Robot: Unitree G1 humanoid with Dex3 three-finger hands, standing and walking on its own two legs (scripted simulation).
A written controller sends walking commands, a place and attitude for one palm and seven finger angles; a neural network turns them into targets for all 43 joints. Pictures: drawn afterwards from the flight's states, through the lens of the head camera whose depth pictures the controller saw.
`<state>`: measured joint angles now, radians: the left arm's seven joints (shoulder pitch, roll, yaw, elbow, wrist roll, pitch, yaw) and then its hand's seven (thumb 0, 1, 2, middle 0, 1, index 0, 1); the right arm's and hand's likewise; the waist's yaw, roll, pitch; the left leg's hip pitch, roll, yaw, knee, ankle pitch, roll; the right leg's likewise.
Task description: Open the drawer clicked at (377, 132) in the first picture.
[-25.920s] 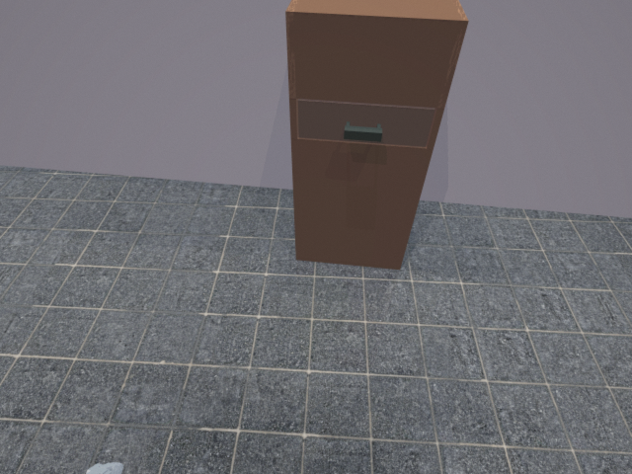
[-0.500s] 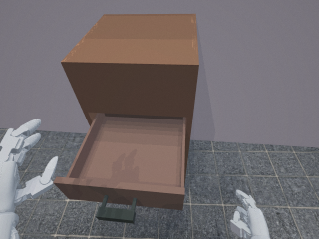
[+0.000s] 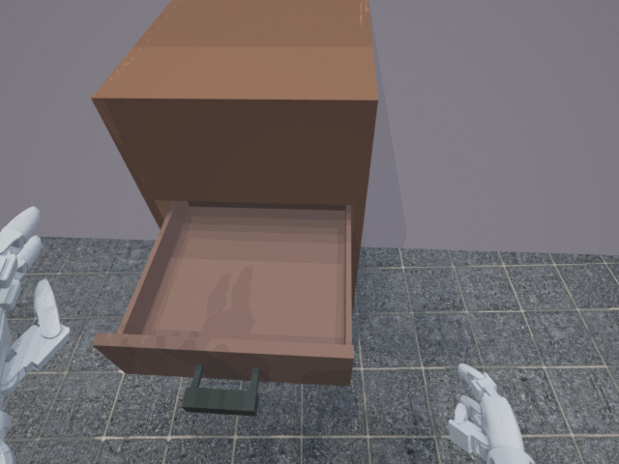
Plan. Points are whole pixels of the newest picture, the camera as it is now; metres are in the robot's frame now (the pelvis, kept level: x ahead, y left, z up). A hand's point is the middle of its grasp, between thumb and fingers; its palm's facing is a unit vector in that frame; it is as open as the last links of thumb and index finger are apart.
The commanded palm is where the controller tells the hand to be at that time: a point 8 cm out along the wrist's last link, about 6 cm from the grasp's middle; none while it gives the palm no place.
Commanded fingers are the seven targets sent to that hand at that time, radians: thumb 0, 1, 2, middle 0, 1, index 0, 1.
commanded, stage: step back with the hand held close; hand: left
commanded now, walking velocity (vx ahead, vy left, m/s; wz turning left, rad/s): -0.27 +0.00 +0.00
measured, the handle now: (224, 386) +0.24 +0.16 -0.12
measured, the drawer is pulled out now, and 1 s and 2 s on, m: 0.30 0.30 0.30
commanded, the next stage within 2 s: stop stepping back and stand still in 1.24 s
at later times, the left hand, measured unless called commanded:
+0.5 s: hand (14, 421) +0.13 +0.25 +0.15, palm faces +0.34 -0.81 -0.48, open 7.4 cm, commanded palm +0.06 +0.30 +0.17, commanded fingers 0.00 0.90 0.90 -0.20 -0.30 -0.20 -0.30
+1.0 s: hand out of the picture +0.09 +0.25 +0.15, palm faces +0.29 -0.84 -0.46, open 7.4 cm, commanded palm +0.02 +0.30 +0.17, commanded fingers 0.00 0.90 0.90 -0.20 -0.30 -0.20 -0.30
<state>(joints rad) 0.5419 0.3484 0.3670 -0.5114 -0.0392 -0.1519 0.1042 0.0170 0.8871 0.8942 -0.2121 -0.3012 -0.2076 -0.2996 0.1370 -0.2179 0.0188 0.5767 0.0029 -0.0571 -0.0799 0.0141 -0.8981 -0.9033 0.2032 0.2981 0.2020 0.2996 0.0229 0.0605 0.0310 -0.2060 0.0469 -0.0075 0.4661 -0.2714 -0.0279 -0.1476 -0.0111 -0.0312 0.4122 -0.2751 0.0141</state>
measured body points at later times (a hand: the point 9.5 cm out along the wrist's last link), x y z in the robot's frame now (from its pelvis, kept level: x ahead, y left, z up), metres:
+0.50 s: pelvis -0.07 +0.02 -0.01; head -0.02 +0.02 +0.44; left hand +0.10 +0.29 +0.18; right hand +0.13 -0.21 -0.09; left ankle -0.02 +0.14 -0.74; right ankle -0.04 -0.13 -0.74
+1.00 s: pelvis -0.11 +0.02 -0.02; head -0.06 +0.04 +0.43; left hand +0.07 +0.29 +0.18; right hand +0.07 -0.22 -0.09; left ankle -0.08 +0.13 -0.75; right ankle -0.08 -0.12 -0.74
